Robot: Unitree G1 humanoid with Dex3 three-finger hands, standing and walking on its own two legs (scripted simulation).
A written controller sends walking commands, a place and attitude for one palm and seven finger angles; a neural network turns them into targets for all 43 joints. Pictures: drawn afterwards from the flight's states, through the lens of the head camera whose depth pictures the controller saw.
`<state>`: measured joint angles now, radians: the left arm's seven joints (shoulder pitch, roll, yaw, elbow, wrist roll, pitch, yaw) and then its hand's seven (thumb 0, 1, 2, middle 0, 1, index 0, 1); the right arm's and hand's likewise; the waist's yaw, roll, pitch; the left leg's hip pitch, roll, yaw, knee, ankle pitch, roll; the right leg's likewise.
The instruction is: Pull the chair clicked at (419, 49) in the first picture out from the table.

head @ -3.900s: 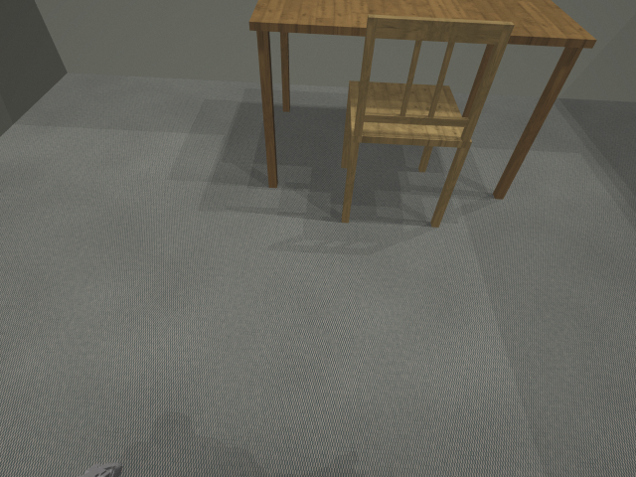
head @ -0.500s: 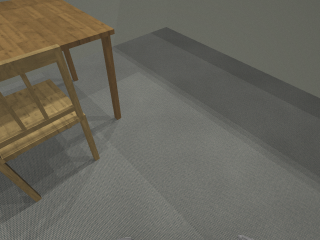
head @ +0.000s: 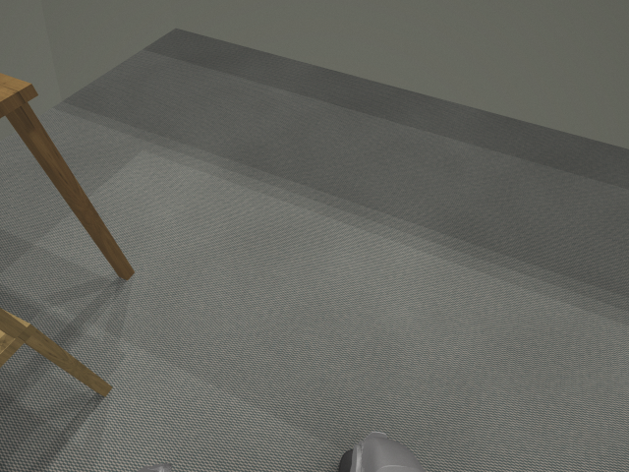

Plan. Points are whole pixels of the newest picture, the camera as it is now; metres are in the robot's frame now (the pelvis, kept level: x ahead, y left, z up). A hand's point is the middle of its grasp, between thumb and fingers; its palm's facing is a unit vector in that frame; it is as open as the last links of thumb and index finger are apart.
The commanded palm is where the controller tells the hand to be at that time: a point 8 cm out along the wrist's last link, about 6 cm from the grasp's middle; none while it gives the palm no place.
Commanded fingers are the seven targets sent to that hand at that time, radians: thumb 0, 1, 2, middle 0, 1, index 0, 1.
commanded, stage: turn to face it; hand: left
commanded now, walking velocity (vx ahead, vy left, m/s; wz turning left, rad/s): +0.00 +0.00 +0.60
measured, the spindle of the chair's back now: out of the picture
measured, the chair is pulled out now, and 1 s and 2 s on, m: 0.00 0.00 0.00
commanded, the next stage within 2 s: take the last steps up to it in 1.90 s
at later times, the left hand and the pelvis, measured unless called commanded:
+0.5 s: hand out of the picture +0.10 +0.22 -0.19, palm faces +0.27 -0.95 -0.14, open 7.4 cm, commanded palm none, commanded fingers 0.00 0.90 0.90 -0.20 -0.30 -0.20 -0.30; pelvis +0.04 +0.03 -0.01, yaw +14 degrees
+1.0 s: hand out of the picture +0.03 +0.22 -0.15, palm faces +0.51 -0.81 -0.28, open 7.4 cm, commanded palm none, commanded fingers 0.00 0.90 0.90 -0.20 -0.30 -0.20 -0.30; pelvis +0.04 -0.01 +0.00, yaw +31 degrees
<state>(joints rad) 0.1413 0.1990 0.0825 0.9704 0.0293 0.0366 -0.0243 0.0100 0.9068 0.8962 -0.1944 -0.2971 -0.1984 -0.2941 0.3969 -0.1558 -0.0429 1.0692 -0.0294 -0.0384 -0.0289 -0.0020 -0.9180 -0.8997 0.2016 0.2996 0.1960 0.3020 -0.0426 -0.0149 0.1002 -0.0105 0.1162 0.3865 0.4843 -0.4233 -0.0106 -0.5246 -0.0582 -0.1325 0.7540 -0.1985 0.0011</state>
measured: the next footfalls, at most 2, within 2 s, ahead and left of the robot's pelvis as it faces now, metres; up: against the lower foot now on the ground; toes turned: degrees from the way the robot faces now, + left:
right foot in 0.04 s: +0.16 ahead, -0.11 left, +0.00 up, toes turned -7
left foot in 0.44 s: +0.09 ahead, +0.13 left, +0.00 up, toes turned +21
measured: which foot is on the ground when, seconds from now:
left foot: down 0.00-0.04, up 0.06-0.42, down 0.44-0.96, up 0.98-1.00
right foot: up 0.00-0.02, down 0.04-0.44, up 0.46-0.94, down 0.96-1.00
